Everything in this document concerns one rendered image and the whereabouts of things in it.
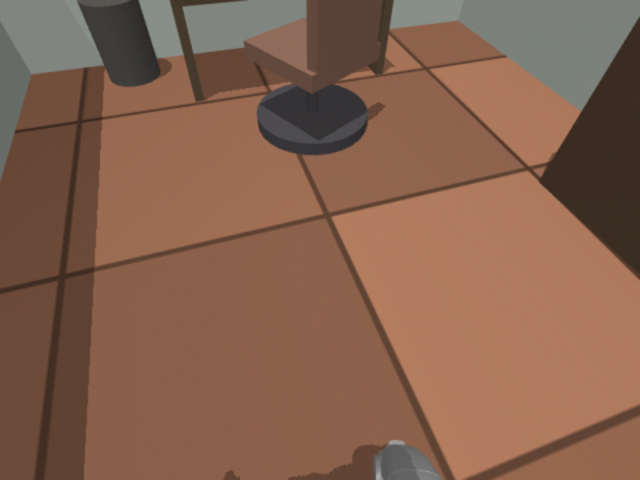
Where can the office chair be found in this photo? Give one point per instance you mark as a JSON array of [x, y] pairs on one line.
[[312, 116]]

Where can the desk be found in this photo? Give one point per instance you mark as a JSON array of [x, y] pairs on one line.
[[177, 8]]

